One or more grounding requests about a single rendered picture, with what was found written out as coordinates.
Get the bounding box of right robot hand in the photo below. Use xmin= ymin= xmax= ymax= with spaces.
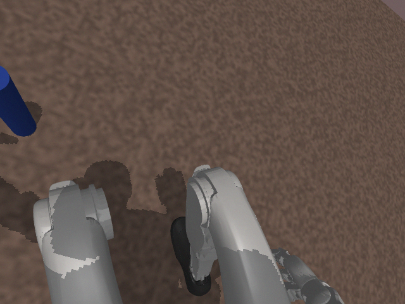
xmin=271 ymin=248 xmax=318 ymax=302

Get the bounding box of can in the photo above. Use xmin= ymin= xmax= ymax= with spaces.
xmin=0 ymin=66 xmax=36 ymax=136

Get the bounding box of right robot arm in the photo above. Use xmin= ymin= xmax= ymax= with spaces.
xmin=301 ymin=279 xmax=345 ymax=304

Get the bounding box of right robot foot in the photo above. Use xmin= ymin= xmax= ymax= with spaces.
xmin=170 ymin=217 xmax=211 ymax=296

